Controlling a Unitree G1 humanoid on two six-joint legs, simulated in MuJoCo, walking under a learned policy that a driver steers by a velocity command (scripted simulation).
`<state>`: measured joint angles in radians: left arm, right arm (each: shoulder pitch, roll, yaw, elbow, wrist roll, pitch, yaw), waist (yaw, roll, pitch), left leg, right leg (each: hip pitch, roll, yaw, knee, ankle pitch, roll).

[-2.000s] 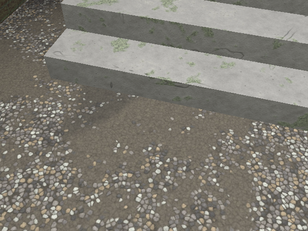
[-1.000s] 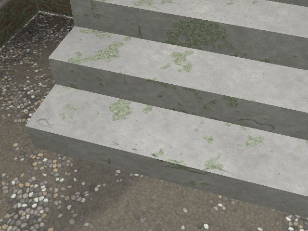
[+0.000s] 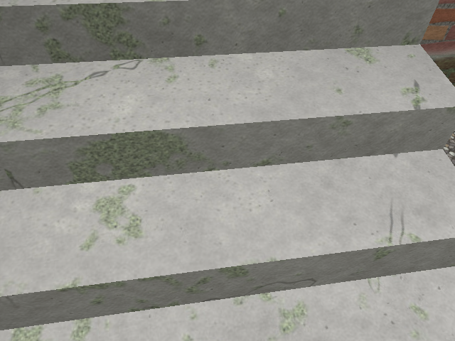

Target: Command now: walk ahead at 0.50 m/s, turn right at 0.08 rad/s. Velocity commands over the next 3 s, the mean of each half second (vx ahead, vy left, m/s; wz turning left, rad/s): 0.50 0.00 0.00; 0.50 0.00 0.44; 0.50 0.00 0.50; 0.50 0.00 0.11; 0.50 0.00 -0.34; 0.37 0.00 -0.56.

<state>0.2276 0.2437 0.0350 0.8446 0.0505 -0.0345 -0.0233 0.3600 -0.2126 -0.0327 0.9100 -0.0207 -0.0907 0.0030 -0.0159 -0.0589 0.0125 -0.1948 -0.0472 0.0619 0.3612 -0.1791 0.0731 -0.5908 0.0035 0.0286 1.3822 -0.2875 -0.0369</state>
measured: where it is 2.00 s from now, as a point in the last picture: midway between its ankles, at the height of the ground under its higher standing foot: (209, 72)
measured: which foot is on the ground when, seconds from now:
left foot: down 0.00-0.42, up 0.44-1.00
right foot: up 0.00-0.38, down 0.40-1.00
